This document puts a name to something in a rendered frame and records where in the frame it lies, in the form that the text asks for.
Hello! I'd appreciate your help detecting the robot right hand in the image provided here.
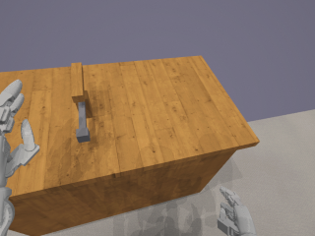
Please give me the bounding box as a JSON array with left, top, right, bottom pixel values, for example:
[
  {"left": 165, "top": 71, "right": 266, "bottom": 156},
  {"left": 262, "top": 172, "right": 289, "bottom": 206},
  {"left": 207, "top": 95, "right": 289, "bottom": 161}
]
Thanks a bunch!
[{"left": 218, "top": 186, "right": 257, "bottom": 236}]

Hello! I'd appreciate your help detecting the counter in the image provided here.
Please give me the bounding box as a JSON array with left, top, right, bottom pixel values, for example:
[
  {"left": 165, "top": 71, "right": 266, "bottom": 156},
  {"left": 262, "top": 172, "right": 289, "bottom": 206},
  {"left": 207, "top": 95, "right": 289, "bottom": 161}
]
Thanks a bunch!
[{"left": 0, "top": 55, "right": 260, "bottom": 236}]

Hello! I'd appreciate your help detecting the left robot forearm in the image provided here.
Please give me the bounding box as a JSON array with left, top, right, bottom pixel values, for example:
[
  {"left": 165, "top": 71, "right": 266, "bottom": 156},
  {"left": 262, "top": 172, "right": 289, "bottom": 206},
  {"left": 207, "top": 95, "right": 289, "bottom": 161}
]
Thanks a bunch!
[{"left": 0, "top": 187, "right": 15, "bottom": 236}]

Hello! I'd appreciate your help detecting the tap lever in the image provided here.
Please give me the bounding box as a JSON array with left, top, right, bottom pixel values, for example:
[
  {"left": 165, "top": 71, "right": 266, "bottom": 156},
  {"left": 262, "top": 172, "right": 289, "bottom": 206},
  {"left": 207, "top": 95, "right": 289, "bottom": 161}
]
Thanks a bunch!
[{"left": 76, "top": 101, "right": 91, "bottom": 143}]

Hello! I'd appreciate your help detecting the robot left hand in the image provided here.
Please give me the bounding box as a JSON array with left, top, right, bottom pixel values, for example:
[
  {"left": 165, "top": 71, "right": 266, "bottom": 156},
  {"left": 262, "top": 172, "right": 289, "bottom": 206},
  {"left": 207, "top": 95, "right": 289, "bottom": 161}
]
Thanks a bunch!
[{"left": 0, "top": 79, "right": 40, "bottom": 188}]

